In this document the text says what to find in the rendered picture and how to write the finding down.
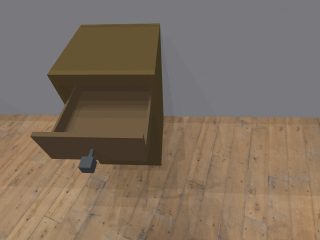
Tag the cabinet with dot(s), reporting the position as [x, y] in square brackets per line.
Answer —
[116, 55]

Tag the handle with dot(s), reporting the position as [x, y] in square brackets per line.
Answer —
[88, 163]

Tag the drawer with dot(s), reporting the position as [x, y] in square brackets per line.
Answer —
[114, 120]

